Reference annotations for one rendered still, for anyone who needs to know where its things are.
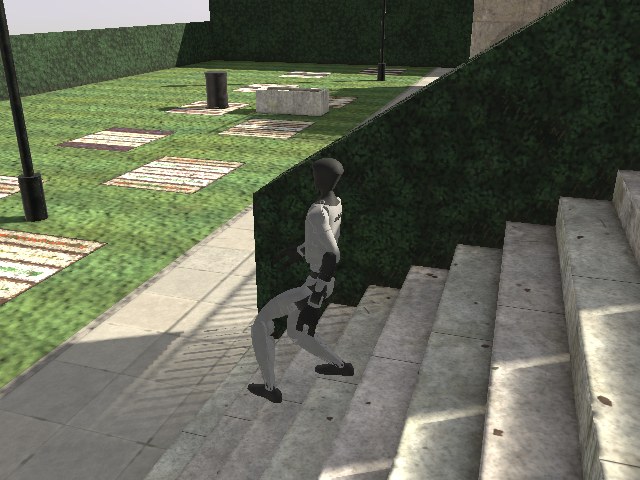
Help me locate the stairs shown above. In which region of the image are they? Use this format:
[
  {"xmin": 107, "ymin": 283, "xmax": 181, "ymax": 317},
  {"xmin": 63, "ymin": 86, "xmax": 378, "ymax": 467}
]
[{"xmin": 143, "ymin": 169, "xmax": 640, "ymax": 480}]

